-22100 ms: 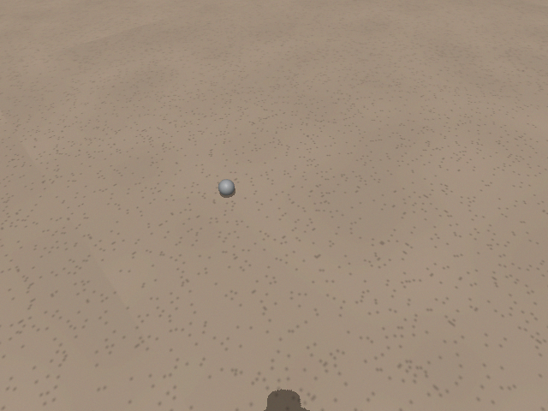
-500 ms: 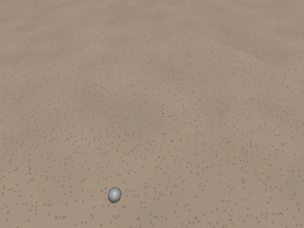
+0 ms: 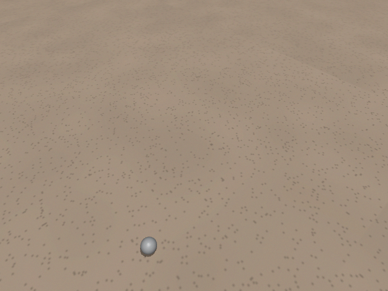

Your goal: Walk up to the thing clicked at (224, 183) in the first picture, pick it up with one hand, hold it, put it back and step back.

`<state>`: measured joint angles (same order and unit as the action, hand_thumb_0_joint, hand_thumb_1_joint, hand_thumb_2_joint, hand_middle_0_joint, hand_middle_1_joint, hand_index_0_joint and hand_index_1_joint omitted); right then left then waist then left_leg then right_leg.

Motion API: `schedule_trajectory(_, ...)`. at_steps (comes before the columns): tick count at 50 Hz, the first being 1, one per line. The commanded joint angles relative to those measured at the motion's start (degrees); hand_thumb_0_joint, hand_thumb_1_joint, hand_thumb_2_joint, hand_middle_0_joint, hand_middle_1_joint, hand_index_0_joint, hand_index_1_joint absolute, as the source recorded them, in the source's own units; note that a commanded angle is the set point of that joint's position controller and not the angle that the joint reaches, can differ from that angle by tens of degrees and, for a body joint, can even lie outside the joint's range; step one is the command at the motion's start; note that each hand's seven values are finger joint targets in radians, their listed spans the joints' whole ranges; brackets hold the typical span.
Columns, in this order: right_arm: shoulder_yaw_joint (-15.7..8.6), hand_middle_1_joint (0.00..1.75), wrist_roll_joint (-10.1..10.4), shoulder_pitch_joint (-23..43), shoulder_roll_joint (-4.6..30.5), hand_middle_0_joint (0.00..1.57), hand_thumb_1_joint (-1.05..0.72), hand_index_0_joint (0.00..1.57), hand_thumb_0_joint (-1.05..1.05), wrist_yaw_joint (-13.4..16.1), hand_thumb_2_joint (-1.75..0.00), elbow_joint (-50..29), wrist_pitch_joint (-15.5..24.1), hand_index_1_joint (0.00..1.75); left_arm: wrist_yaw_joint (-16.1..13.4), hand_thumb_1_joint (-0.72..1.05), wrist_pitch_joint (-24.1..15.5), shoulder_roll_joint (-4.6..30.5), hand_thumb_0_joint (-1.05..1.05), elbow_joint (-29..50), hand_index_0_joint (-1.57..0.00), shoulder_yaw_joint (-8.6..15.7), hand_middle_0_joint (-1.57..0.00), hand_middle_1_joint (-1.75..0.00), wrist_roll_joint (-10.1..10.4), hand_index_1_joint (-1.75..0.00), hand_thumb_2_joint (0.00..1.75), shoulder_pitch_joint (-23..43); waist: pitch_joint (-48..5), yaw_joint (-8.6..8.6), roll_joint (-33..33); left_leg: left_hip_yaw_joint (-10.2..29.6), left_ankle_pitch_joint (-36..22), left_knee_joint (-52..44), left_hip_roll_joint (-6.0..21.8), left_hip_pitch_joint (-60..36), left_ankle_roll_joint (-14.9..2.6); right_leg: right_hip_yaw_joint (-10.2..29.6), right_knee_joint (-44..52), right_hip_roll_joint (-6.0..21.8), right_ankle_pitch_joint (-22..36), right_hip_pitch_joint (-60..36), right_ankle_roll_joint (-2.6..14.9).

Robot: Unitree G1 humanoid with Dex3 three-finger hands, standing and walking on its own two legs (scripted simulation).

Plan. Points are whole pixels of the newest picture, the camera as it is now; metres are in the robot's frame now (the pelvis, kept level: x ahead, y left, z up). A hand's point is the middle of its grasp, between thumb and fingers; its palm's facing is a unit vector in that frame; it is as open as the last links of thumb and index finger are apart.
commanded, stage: stand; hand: left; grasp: from above
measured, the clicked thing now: (148, 245) +0.49 +0.25 -0.74
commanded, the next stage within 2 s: rise first in 1.50 s
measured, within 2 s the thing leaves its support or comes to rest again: neither
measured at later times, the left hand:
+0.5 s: hand out of the picture +0.08 +0.25 -0.16, palm faces -0.03 -0.94 -0.34, open 7.3 cm
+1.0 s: hand out of the picture +0.07 +0.26 -0.16, palm faces -0.02 -0.94 -0.34, open 7.3 cm
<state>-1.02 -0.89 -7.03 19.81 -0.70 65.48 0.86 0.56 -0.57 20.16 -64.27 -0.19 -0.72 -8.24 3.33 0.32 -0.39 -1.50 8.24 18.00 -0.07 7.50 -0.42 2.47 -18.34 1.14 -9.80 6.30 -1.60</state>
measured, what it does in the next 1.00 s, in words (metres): stands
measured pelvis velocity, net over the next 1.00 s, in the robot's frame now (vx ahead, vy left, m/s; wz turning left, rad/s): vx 0.01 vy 0.00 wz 0.01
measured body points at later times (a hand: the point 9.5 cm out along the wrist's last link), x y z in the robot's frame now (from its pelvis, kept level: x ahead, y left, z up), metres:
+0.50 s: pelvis +0.01 +0.00 +0.00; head +0.03 +0.00 +0.45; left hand +0.08 +0.30 -0.13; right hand +0.09 -0.30 -0.13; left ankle +0.02 +0.11 -0.75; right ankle +0.01 -0.14 -0.75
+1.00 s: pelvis +0.01 +0.00 +0.00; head +0.02 +0.00 +0.45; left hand +0.08 +0.30 -0.13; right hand +0.09 -0.30 -0.13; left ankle +0.02 +0.11 -0.75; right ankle +0.01 -0.14 -0.75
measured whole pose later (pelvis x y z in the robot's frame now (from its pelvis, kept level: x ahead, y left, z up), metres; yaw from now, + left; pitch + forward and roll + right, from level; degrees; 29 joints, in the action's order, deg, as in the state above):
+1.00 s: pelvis +0.01 +0.00 +0.00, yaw +1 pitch -2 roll +0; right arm -0.6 -0.7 -6.4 19.8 -0.3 65.1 1.1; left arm 0.3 -0.5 20.2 -64.0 -0.2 -0.8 -7.4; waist 3.0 0.0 -0.4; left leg -0.9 8.8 17.7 -0.6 6.6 -0.6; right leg 1.8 -17.7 1.7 -10.5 5.0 -1.8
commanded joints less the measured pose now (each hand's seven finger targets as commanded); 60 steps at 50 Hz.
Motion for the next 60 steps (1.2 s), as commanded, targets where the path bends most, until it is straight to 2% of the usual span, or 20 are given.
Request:
schedule_trajectory(1,-2.0,0.3,0.3,2.0,12.6,0.2,-0.9,0.2,0.0,0.7,-0.9,-3.4,1.2,0.3,-0.9,0.9,-1.3,12.1,0.0,3.5,-0.2,2.2,-0.2,-0.3,0.0,-0.3,0.9,1.4,-3.6,0.09,0.7,6.8,2.4,-3.9,7.4,-1.2,-1.07,4.5,3.9,5.7,1.3,1.8,2.95)
schedule_trajectory(2,-1.9,0.3,0.4,1.6,12.5,0.2,-0.9,0.2,0.0,0.7,-0.9,-3.4,1.1,0.3,-0.9,0.9,-1.3,12.2,0.0,3.5,-0.2,2.2,-0.2,-0.3,0.0,-0.3,0.9,1.7,-3.3,0.27,1.2,7.0,2.7,-4.2,7.3,-0.6,-1.06,4.5,3.7,5.7,1.3,1.6,2.9)
schedule_trajectory(4,-1.9,0.3,0.5,2.2,12.5,0.2,-0.9,0.2,0.0,0.7,-0.9,-3.6,1.2,0.3,-1.0,0.9,-1.4,12.1,0.0,3.6,-0.2,2.2,-0.2,-0.3,0.0,-0.3,0.9,1.3,-5.0,-0.1,0.3,6.9,-2.8,-2.8,7.7,-2.5,-1.35,4.2,3.2,5.9,4.6,1.0,2.75)
schedule_trajectory(5,-1.7,0.3,0.5,1.7,12.1,0.2,-0.9,0.2,0.0,0.7,-0.9,-3.5,1.3,0.3,-1.0,0.9,-1.5,12.3,0.0,3.5,-0.2,2.1,-0.2,-0.3,0.2,-0.3,0.9,1.6,-4.5,0.23,0.0,6.6,-5.2,-2.8,7.6,-2.4,-1.17,4.3,2.9,6.1,6.3,0.5,2.81)
schedule_trajectory(9,-1.7,0.3,0.6,2.0,12.6,0.2,-0.9,0.2,0.0,0.9,-0.9,-3.4,1.3,0.3,-1.1,0.9,-1.4,12.0,0.0,3.6,-0.2,2.0,-0.2,-0.3,0.2,-0.3,0.9,1.6,-5.9,-0.05,0.8,6.5,-8.1,-1.8,7.9,-3.5,-1.22,3.9,2.7,6.3,8.9,-0.5,2.78)
schedule_trajectory(14,-1.5,0.3,0.5,2.0,12.2,0.2,-0.9,0.2,0.0,0.9,-0.9,-3.5,1.1,0.3,-1.2,0.9,-1.2,12.4,0.0,3.4,-0.2,2.1,-0.2,-0.3,0.2,-0.3,0.9,2.3,-4.1,0.21,0.1,6.6,-4.6,-2.6,7.6,-2.0,-0.96,3.8,3.2,6.1,5.3,0.2,2.67)
schedule_trajectory(20,-1.6,0.3,0.6,2.8,12.7,0.2,-0.9,0.2,0.0,1.0,-0.9,-3.7,1.3,0.3,-1.2,0.9,-1.3,12.0,0.0,3.5,-0.2,2.0,-0.2,-0.3,0.1,-0.3,0.9,2.0,-5.8,-0.25,1.0,6.5,-9.7,-1.7,8.0,-3.9,-1.14,3.5,2.8,6.4,9.9,-0.9,2.51)
schedule_trajectory(22,-1.5,0.3,0.5,2.5,12.3,0.2,-0.9,0.2,0.0,1.0,-0.9,-3.6,1.2,0.3,-1.2,0.9,-1.2,12.0,0.0,3.4,-0.2,2.0,-0.2,-0.3,0.2,-0.3,0.9,2.3,-4.4,-0.05,0.2,6.5,-6.6,-2.6,7.6,-2.6,-0.78,3.2,3.3,6.0,6.5,0.0,2.45)
schedule_trajectory(27,-1.5,0.3,0.5,2.4,12.2,0.2,-0.9,0.2,0.0,1.0,-0.9,-3.8,1.3,0.3,-1.2,0.9,-1.3,12.2,0.0,3.6,-0.2,2.1,-0.2,-0.3,0.1,-0.3,0.9,2.6,-5.3,0.03,0.2,6.4,-8.5,-2.3,7.7,-2.9,-0.79,3.4,3.0,6.4,8.3,-1.0,2.56)
schedule_trajectory(30,-1.5,0.3,0.5,2.8,12.3,0.2,-0.9,0.2,0.0,1.0,-0.9,-3.8,1.1,0.3,-1.2,0.9,-1.2,12.0,0.0,3.6,-0.2,2.1,-0.2,-0.3,0.2,-0.3,0.9,2.9,-4.6,0.03,0.4,6.5,-6.2,-2.6,7.6,-2.3,-0.84,3.3,3.3,6.2,6.2,-0.5,2.64)
schedule_trajectory(33,-1.6,0.3,0.5,2.5,12.3,0.2,-0.9,0.2,0.0,1.0,-0.9,-3.8,1.1,0.3,-1.2,0.9,-1.2,12.0,0.0,3.6,-0.2,2.1,-0.2,-0.3,0.0,-0.3,0.9,2.6,-5.0,0.06,0.4,6.3,-6.3,-2.5,7.4,-2.4,-0.94,3.4,3.6,6.3,6.9,-0.7,2.51)
schedule_trajectory(40,-1.6,0.3,0.6,2.7,12.2,0.2,-0.9,0.2,0.0,1.1,-0.9,-3.9,1.3,0.3,-1.3,0.9,-1.3,12.1,0.0,3.7,-0.2,2.2,-0.2,-0.3,0.1,-0.3,0.9,2.8,-5.7,0.0,0.2,6.5,-9.0,-2.1,7.7,-3.0,-0.86,3.0,2.9,6.5,8.7,-1.6,2.56)
schedule_trajectory(42,-1.5,0.3,0.5,2.4,12.4,0.2,-0.9,0.2,0.0,1.1,-0.9,-3.6,1.3,0.3,-1.2,0.9,-1.2,12.1,0.0,3.6,-0.2,2.2,-0.2,-0.3,0.2,-0.3,0.9,2.4,-4.3,-0.15,1.3,6.4,-6.2,-2.8,7.3,-2.5,-0.89,3.4,3.6,6.3,6.3,-0.4,2.49)
schedule_trajectory(48,-1.7,0.3,0.5,2.6,12.6,0.2,-0.9,0.2,0.0,1.1,-0.9,-3.7,1.3,0.3,-1.1,0.9,-1.1,12.0,0.0,3.8,-0.2,2.2,-0.2,-0.3,0.0,-0.3,0.9,2.3,-4.6,-0.3,0.3,6.9,-5.1,-3.2,7.6,-2.5,-0.9,3.2,3.6,6.1,4.2,-0.1,2.62)
schedule_trajectory(49,-1.7,0.3,0.6,3.1,12.8,0.2,-0.9,0.2,0.0,1.0,-0.9,-3.8,1.2,0.3,-1.1,0.9,-1.2,11.7,0.0,3.7,-0.2,2.0,-0.2,-0.3,-0.1,-0.3,0.9,2.1,-4.5,-0.43,0.2,7.0,-6.5,-2.8,7.7,-2.8,-1.04,3.1,3.4,6.2,5.2,-0.1,2.65)
schedule_trajectory(53,-1.6,0.3,0.5,1.9,12.4,0.2,-0.9,0.2,0.0,1.0,-0.9,-3.6,1.2,0.3,-1.2,0.9,-1.2,12.1,0.0,3.7,-0.2,2.1,-0.2,-0.3,0.1,-0.3,0.9,2.3,-3.3,0.17,0.5,6.9,-2.8,-3.5,7.3,-1.4,-0.88,3.4,3.9,6.3,3.3,0.6,2.63)
schedule_trajectory(55,-1.8,0.3,0.5,2.9,13.0,0.2,-0.9,0.2,0.0,1.0,-0.9,-3.6,1.1,0.3,-1.1,0.9,-1.1,11.6,0.0,3.6,-0.2,2.0,-0.2,-0.3,0.1,-0.3,0.9,1.8,-3.1,-0.31,1.2,7.2,-1.3,-3.5,7.3,-1.7,-1.17,3.3,3.9,6.3,2.6,1.0,2.68)
schedule_trajectory(56,-1.8,0.3,0.4,2.3,12.5,0.2,-0.9,0.2,0.0,1.0,-0.9,-3.6,1.1,0.3,-1.1,0.9,-1.1,12.1,0.0,3.5,-0.2,2.1,-0.2,-0.3,0.0,-0.3,0.9,1.9,-3.4,-0.01,0.6,7.2,-0.2,-4.0,7.3,-1.3,-1.04,3.2,3.8,6.1,1.6,1.2,2.72)
schedule_trajectory(60,-1.7,0.3,0.4,2.2,12.6,0.2,-0.9,0.2,0.0,0.9,-0.9,-3.5,1.3,0.3,-1.0,0.9,-1.2,11.9,0.0,3.7,-0.2,2.0,-0.2,-0.3,0.0,-0.3,0.9,1.6,-3.8,-0.18,0.6,7.2,-1.5,-3.8,7.3,-1.7,-1.2,3.4,3.6,6.4,3.0,0.9,2.82)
